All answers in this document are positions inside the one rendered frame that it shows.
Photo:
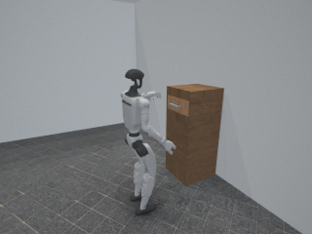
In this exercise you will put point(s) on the robot right hand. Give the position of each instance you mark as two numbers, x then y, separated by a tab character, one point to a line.
168	146

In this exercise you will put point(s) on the robot torso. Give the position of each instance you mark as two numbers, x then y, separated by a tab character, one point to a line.
131	117

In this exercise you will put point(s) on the right robot upper arm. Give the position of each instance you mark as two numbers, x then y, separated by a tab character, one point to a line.
143	105

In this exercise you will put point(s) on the robot left hand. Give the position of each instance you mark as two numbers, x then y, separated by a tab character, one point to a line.
153	94

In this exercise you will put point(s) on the drawer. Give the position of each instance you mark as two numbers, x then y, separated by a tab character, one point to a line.
184	109

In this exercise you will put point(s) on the humanoid robot head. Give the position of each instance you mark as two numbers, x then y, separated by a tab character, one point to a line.
134	74

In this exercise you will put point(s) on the handle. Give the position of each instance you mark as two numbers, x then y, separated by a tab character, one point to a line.
173	105

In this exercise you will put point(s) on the right robot forearm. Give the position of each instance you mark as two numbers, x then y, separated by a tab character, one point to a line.
155	135

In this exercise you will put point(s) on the left robot forearm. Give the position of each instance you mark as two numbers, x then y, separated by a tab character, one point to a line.
145	95

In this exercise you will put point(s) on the cabinet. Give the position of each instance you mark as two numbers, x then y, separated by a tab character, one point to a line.
195	136

